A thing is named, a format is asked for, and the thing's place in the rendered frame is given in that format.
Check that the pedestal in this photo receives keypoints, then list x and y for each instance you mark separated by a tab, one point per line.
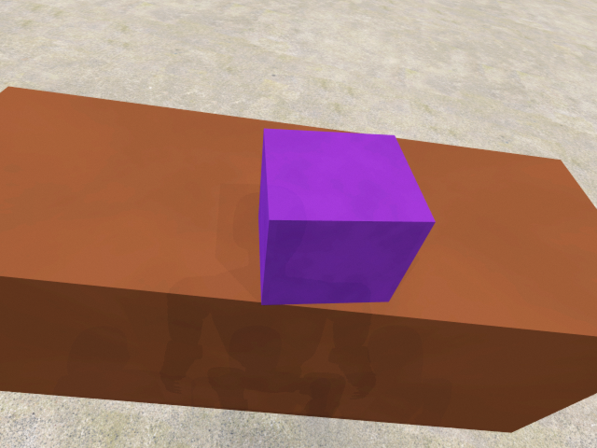
130	270

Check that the carton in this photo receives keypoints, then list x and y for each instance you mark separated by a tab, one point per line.
341	217

